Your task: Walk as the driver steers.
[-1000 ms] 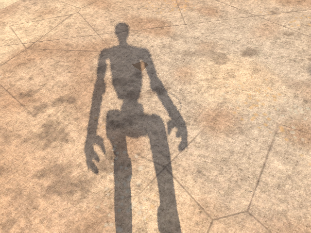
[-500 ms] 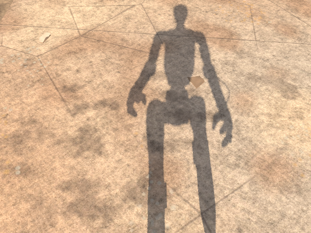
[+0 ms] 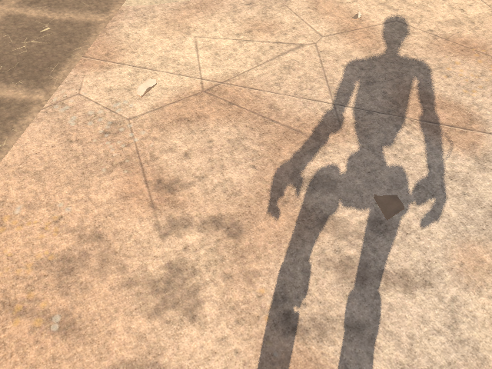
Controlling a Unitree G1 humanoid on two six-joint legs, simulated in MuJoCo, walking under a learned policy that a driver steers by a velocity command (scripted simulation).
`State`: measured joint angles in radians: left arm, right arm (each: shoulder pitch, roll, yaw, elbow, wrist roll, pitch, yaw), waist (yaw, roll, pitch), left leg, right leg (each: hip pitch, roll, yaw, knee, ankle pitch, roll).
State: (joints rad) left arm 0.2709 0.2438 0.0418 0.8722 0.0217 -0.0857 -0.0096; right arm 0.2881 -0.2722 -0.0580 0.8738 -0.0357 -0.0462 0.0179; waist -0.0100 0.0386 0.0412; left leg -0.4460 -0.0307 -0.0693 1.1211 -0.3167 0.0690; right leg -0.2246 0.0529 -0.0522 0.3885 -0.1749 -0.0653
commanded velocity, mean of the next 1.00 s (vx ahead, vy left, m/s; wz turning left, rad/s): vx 0.50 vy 0.00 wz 0.01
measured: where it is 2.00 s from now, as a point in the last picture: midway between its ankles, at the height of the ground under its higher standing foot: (271, 213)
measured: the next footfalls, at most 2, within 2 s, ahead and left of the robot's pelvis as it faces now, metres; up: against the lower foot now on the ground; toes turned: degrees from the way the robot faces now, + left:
left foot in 0.32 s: +0.32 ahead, +0.12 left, +0.00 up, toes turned +4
right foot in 0.90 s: +0.63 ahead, -0.05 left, +0.00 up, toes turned -4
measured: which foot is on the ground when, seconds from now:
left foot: up 0.00-0.30, down 0.32-0.90, up 0.92-1.00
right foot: down 0.00-0.34, up 0.36-0.88, down 0.90-1.00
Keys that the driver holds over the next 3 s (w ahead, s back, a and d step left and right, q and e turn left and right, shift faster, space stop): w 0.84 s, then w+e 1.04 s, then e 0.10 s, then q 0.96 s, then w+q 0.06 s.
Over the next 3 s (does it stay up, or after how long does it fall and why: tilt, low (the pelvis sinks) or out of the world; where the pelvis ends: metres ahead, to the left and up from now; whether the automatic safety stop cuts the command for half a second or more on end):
stays up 1.11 -0.16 -0.01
